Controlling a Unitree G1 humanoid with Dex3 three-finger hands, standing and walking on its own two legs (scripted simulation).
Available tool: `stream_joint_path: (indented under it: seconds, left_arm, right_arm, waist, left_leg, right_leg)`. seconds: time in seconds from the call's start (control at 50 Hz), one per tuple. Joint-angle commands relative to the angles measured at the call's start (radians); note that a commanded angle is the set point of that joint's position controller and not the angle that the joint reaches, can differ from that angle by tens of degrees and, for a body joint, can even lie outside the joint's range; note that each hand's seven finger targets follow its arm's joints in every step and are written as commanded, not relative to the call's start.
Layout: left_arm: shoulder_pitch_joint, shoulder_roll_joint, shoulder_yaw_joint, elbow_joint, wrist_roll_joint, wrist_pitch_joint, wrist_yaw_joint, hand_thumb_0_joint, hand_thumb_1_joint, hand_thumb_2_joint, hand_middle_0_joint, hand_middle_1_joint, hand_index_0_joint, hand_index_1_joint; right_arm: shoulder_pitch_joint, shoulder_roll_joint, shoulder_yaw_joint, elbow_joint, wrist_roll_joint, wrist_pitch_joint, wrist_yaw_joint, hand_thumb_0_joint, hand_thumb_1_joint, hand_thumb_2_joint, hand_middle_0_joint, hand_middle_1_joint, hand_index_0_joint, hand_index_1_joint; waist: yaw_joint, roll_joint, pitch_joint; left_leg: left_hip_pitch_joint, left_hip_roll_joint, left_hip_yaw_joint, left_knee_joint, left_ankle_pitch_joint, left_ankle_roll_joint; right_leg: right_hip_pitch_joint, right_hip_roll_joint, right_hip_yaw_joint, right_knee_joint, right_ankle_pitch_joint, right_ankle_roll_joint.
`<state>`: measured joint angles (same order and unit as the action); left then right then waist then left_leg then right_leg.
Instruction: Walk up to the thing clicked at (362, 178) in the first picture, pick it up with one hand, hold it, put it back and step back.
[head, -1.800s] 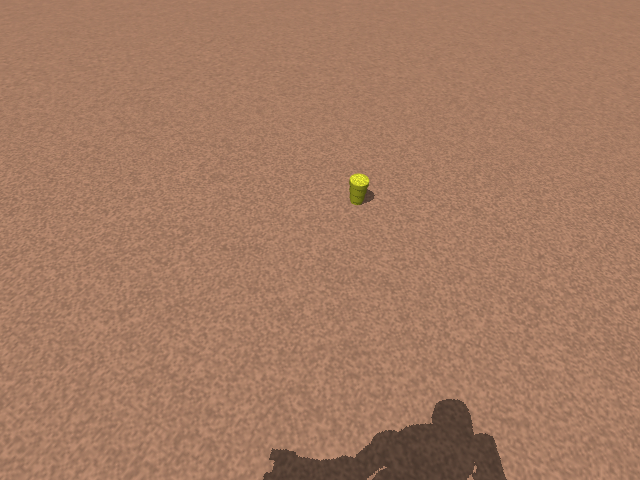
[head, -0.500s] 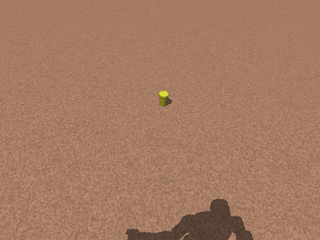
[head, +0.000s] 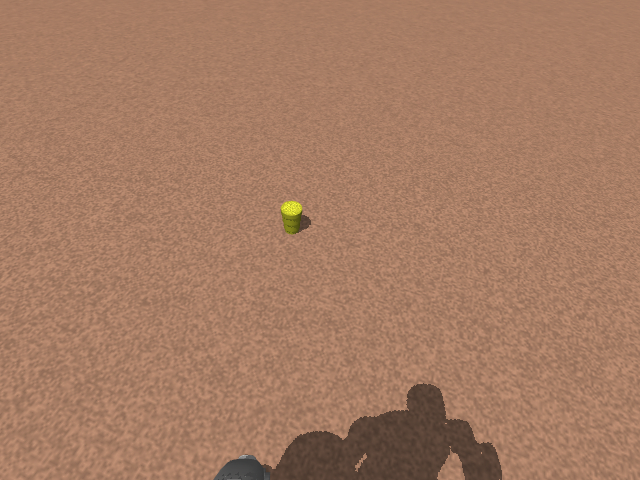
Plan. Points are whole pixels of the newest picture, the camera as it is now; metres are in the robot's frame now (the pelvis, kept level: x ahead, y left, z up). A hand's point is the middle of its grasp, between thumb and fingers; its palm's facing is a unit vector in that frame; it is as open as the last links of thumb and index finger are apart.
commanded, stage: walk up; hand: left
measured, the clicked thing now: (291, 219) +1.21 +0.18 -0.71
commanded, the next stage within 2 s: none
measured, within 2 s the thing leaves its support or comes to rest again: neither
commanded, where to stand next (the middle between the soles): +0.85 +0.01 m, yaw -4 degrees
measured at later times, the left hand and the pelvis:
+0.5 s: hand (180, 315) +0.39 +0.27 -0.13, palm faces -0.17 -0.90 -0.40, open 7.4 cm; pelvis +0.24 +0.00 -0.01, yaw -5 degrees
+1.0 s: hand (175, 286) +0.46 +0.31 -0.16, palm faces -0.06 -0.93 -0.38, open 7.4 cm; pelvis +0.44 +0.02 -0.01, yaw -3 degrees
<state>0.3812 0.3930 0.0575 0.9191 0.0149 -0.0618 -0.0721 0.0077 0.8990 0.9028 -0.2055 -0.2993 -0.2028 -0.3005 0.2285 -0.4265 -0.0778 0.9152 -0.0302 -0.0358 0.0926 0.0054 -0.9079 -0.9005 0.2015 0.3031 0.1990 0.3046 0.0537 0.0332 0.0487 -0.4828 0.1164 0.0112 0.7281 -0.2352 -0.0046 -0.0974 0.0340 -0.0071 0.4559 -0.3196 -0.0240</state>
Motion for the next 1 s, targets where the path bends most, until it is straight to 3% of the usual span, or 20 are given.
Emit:
stream_joint_path:
  seconds: [0.0,0.06,0.08,0.1,0.12,0.18,0.22,0.3,0.42,0.46,0.48,0.5,0.52,0.54,0.62,0.64,0.76,0.88,0.96,0.98]
  left_arm:
    - [-0.110,0.315,0.079,-0.120,-0.003,-0.042,0.027,0.000,0.900,0.900,-0.200,-0.300,-0.200,-0.300]
    - [-0.055,0.222,0.046,-0.127,-0.007,-0.036,0.032,0.000,0.900,0.900,-0.200,-0.300,-0.200,-0.300]
    - [0.006,0.122,0.017,-0.131,-0.018,-0.034,0.034,0.000,0.900,0.900,-0.200,-0.300,-0.200,-0.300]
    - [0.004,0.220,0.039,-0.117,-0.018,-0.028,0.049,0.000,0.900,0.900,-0.200,-0.300,-0.200,-0.300]
    - [-0.026,0.270,0.042,-0.111,-0.006,-0.028,0.059,0.000,0.900,0.900,-0.200,-0.300,-0.200,-0.300]
    - [-0.050,0.249,0.043,-0.089,-0.026,-0.035,0.043,0.000,0.900,0.900,-0.200,-0.300,-0.200,-0.300]
    - [-0.038,0.219,0.039,-0.086,-0.030,-0.023,0.028,0.000,0.900,0.900,-0.200,-0.300,-0.200,-0.300]
    - [-0.145,0.198,0.034,-0.130,-0.024,-0.012,0.003,0.000,0.900,0.900,-0.200,-0.300,-0.200,-0.300]
    - [-0.207,0.190,0.046,-0.131,-0.010,-0.016,-0.008,0.000,0.900,0.900,-0.200,-0.300,-0.200,-0.300]
    - [-0.076,0.231,0.069,-0.085,-0.009,-0.026,0.006,0.000,0.900,0.900,-0.200,-0.300,-0.200,-0.300]
    - [0.019,0.276,0.090,-0.063,-0.006,-0.036,0.019,0.000,0.900,0.900,-0.200,-0.300,-0.200,-0.300]
    - [0.100,0.359,0.115,-0.063,-0.005,-0.043,0.034,0.000,0.900,0.900,-0.200,-0.300,-0.200,-0.300]
    - [0.064,0.395,0.110,-0.080,-0.019,-0.042,0.036,0.000,0.900,0.900,-0.200,-0.300,-0.200,-0.300]
    - [0.009,0.394,0.107,-0.096,-0.028,-0.038,0.038,0.000,0.900,0.900,-0.200,-0.300,-0.200,-0.300]
    - [-0.108,0.285,0.072,-0.120,-0.035,-0.048,0.049,0.000,0.900,0.900,-0.200,-0.300,-0.200,-0.300]
    - [-0.101,0.271,0.067,-0.120,-0.030,-0.052,0.049,0.000,0.900,0.900,-0.200,-0.300,-0.200,-0.300]
    - [-0.069,0.284,0.077,-0.146,-0.011,-0.063,0.049,0.000,0.900,0.900,-0.200,-0.300,-0.200,-0.300]
    - [-0.042,0.300,0.075,-0.142,-0.011,-0.060,0.049,0.000,0.900,0.900,-0.200,-0.300,-0.200,-0.300]
    - [-0.051,0.264,0.051,-0.153,-0.005,-0.046,0.052,0.000,0.900,0.900,-0.200,-0.300,-0.200,-0.300]
    - [0.006,0.186,0.025,-0.153,-0.015,-0.043,0.052,0.000,0.900,0.900,-0.200,-0.300,-0.200,-0.300]
  right_arm:
    - [-0.064,-0.176,-0.060,-0.113,0.000,-0.048,-0.015,0.000,-0.900,-0.900,0.200,0.300,0.200,0.300]
    - [0.219,-0.252,-0.097,-0.041,-0.009,-0.070,-0.042,0.000,-0.900,-0.900,0.200,0.300,0.200,0.300]
    - [0.260,-0.312,-0.113,-0.055,-0.025,-0.077,-0.053,0.000,-0.900,-0.900,0.200,0.300,0.200,0.300]
    - [0.202,-0.338,-0.113,-0.084,0.002,-0.077,-0.052,0.000,-0.900,-0.900,0.200,0.300,0.200,0.300]
    - [0.150,-0.344,-0.116,-0.090,0.020,-0.071,-0.051,0.000,-0.900,-0.900,0.200,0.300,0.200,0.300]
    - [0.095,-0.239,-0.066,-0.121,0.027,-0.075,-0.060,0.000,-0.900,-0.900,0.200,0.300,0.200,0.300]
    - [0.105,-0.225,-0.054,-0.117,0.032,-0.084,-0.062,0.000,-0.900,-0.900,0.200,0.300,0.200,0.300]
    - [0.083,-0.242,-0.055,-0.148,0.022,-0.080,-0.060,0.000,-0.900,-0.900,0.200,0.300,0.200,0.300]
    - [0.099,-0.252,-0.057,-0.151,0.026,-0.062,-0.057,0.000,-0.900,-0.900,0.200,0.300,0.200,0.300]
    - [0.089,-0.220,-0.043,-0.169,0.031,-0.055,-0.059,0.000,-0.900,-0.900,0.200,0.300,0.200,0.300]
    - [0.136,-0.173,-0.022,-0.169,0.028,-0.055,-0.058,0.000,-0.900,-0.900,0.200,0.300,0.200,0.300]
    - [0.195,-0.099,0.004,-0.178,0.028,-0.053,-0.055,0.000,-0.900,-0.900,0.200,0.300,0.200,0.300]
    - [0.186,-0.189,-0.018,-0.162,0.031,-0.039,-0.061,0.000,-0.900,-0.900,0.200,0.300,0.200,0.300]
    - [0.144,-0.246,-0.033,-0.147,0.023,-0.033,-0.069,0.000,-0.900,-0.900,0.200,0.300,0.200,0.300]
    - [0.171,-0.192,-0.024,-0.092,0.039,-0.023,-0.055,0.000,-0.900,-0.900,0.200,0.300,0.200,0.300]
    - [0.176,-0.184,-0.024,-0.088,0.034,-0.020,-0.050,0.000,-0.900,-0.900,0.200,0.300,0.200,0.300]
    - [0.060,-0.168,-0.038,-0.129,0.014,-0.012,-0.024,0.000,-0.900,-0.900,0.200,0.300,0.200,0.300]
    - [-0.048,-0.153,-0.041,-0.157,0.011,-0.033,-0.007,0.000,-0.900,-0.900,0.200,0.300,0.200,0.300]
    - [0.175,-0.219,-0.072,-0.078,0.004,-0.049,-0.023,0.000,-0.900,-0.900,0.200,0.300,0.200,0.300]
    - [0.289,-0.291,-0.096,-0.061,-0.011,-0.057,-0.038,0.000,-0.900,-0.900,0.200,0.300,0.200,0.300]
  waist:
    - [-0.045,-0.110,0.030]
    - [-0.175,0.157,-0.135]
    - [-0.164,0.341,-0.159]
    - [-0.147,0.197,-0.122]
    - [-0.124,0.173,-0.069]
    - [-0.085,0.069,0.010]
    - [-0.066,0.093,0.009]
    - [-0.079,0.124,0.059]
    - [-0.081,0.078,-0.010]
    - [0.005,-0.047,-0.084]
    - [0.048,-0.183,-0.145]
    - [0.062,-0.391,-0.204]
    - [0.049,-0.297,-0.154]
    - [0.042,-0.233,-0.107]
    - [-0.049,-0.161,0.018]
    - [-0.051,-0.163,0.020]
    - [-0.029,-0.160,0.030]
    - [-0.007,-0.162,0.031]
    - [-0.139,0.014,-0.089]
    - [-0.182,0.237,-0.161]
  left_leg:
    - [0.170,-0.011,0.029,-0.126,0.047,0.010]
    - [0.606,-0.015,-0.032,-0.301,-0.101,0.072]
    - [0.718,0.218,-0.423,-0.376,-0.260,0.136]
    - [0.658,0.329,-0.670,-0.504,-0.403,0.231]
    - [0.581,0.369,-0.696,-0.508,-0.378,0.283]
    - [0.444,0.208,-0.263,-0.444,0.128,0.212]
    - [0.376,0.156,-0.118,-0.426,0.312,0.187]
    - [0.336,0.158,-0.035,-0.461,0.283,0.233]
    - [0.311,0.124,0.023,-0.345,0.188,0.187]
    - [0.217,0.097,0.042,-0.120,0.225,0.147]
    - [0.129,0.034,0.087,0.123,0.161,0.119]
    - [-0.042,-0.084,0.094,0.364,-0.244,0.073]
    - [-0.156,-0.109,0.019,0.468,-0.297,0.048]
    - [-0.162,-0.063,-0.029,0.510,-0.291,0.047]
    - [-0.055,-0.014,-0.083,0.392,-0.101,0.051]
    - [-0.026,-0.026,-0.064,0.374,-0.075,0.044]
    - [-0.068,-0.015,-0.036,0.121,-0.004,-0.009]
    - [0.068,-0.016,0.009,-0.106,0.088,0.023]
    - [0.480,-0.078,0.020,-0.203,-0.012,0.074]
    - [0.610,0.062,-0.188,-0.315,-0.191,0.123]
  right_leg:
    - [-0.186,-0.254,0.198,-0.155,-0.007,-0.162]
    - [-0.338,-0.093,0.031,0.419,0.249,-0.088]
    - [-0.563,0.030,0.037,0.649,-0.149,-0.030]
    - [-0.631,0.044,0.092,0.736,-0.209,-0.032]
    - [-0.642,-0.023,0.130,0.792,-0.188,-0.043]
    - [-0.551,-0.083,0.144,0.700,-0.044,-0.026]
    - [-0.469,-0.084,0.113,0.626,0.001,-0.005]
    - [-0.453,-0.115,0.026,0.380,0.057,0.026]
    - [-0.220,-0.064,-0.075,0.133,0.195,-0.012]
    - [0.036,-0.044,-0.057,0.095,0.200,-0.034]
    - [0.188,-0.070,0.007,0.040,0.089,-0.052]
    - [0.303,-0.325,0.402,-0.054,-0.064,-0.108]
    - [0.270,-0.454,0.699,-0.189,-0.161,-0.202]
    - [0.176,-0.468,0.729,-0.206,-0.212,-0.262]
    - [-0.070,-0.289,0.282,-0.184,0.138,-0.142]
    - [-0.103,-0.267,0.234,-0.187,0.196,-0.154]
    - [-0.095,-0.283,0.137,-0.216,0.128,-0.199]
    - [-0.099,-0.292,0.100,-0.145,0.164,-0.172]
    - [-0.247,-0.219,0.026,0.230,0.270,-0.113]
    - [-0.369,-0.122,-0.051,0.540,0.196,-0.062]
